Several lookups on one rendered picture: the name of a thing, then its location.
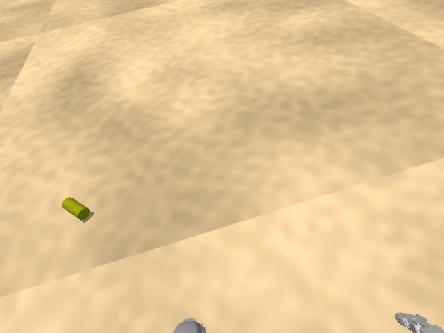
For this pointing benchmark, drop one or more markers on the right robot hand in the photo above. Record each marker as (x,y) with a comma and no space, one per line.
(417,323)

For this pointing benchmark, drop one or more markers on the can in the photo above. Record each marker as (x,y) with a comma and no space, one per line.
(76,208)

